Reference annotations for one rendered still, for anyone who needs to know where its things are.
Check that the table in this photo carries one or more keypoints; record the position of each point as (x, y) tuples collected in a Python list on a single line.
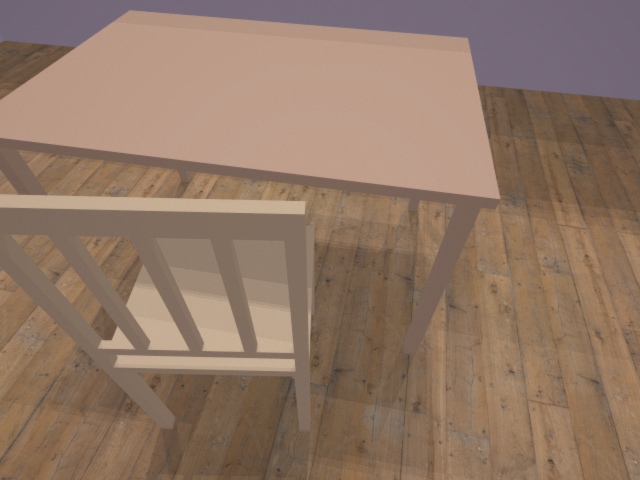
[(377, 112)]

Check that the chair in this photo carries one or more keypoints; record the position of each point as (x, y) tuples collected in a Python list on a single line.
[(226, 286)]

